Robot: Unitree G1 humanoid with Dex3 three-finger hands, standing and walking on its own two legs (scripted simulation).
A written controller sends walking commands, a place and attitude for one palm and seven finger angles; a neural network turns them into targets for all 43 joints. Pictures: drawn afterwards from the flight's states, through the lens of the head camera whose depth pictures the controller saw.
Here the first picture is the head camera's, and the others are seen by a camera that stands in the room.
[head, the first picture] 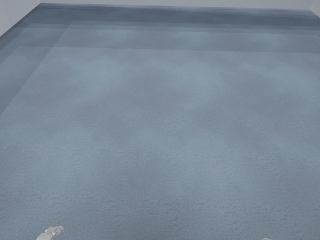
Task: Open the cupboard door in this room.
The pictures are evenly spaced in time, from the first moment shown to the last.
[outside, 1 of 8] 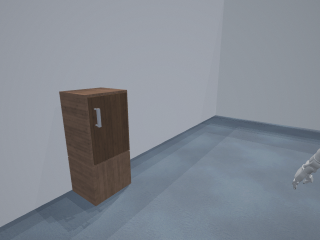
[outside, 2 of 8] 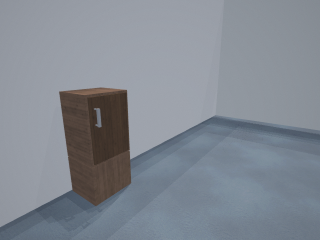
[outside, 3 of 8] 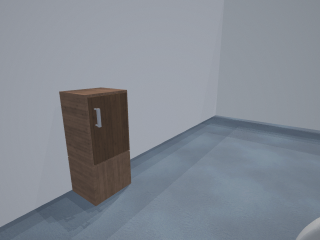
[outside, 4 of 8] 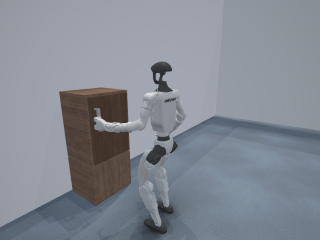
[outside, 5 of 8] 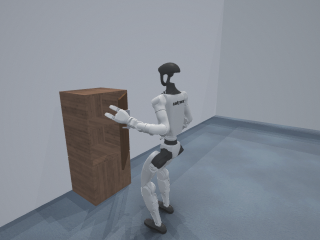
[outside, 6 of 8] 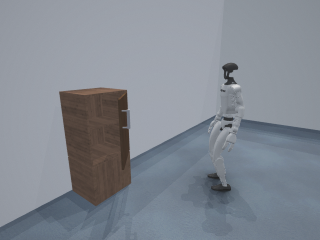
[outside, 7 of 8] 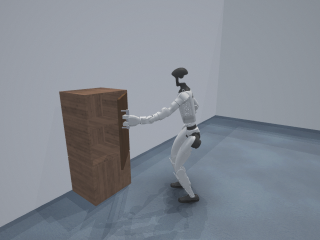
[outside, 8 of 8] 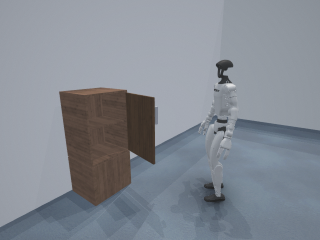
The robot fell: no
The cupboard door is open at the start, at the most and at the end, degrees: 0 79 78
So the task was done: yes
